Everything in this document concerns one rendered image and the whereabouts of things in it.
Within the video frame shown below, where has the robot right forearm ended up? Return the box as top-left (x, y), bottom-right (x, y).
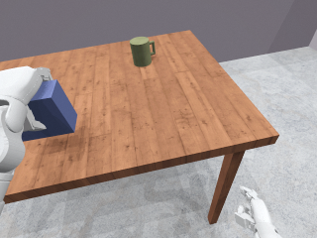
top-left (254, 222), bottom-right (282, 238)

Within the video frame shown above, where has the right robot hand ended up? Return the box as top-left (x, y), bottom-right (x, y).
top-left (235, 185), bottom-right (273, 232)

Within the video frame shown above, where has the sponge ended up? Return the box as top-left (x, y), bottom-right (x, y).
top-left (21, 79), bottom-right (77, 142)

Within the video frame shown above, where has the table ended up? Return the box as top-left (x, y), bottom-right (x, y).
top-left (0, 30), bottom-right (279, 225)

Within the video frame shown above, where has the left robot hand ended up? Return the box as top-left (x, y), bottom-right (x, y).
top-left (0, 66), bottom-right (53, 132)

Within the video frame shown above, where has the robot left forearm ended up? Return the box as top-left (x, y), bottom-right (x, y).
top-left (0, 95), bottom-right (28, 215)

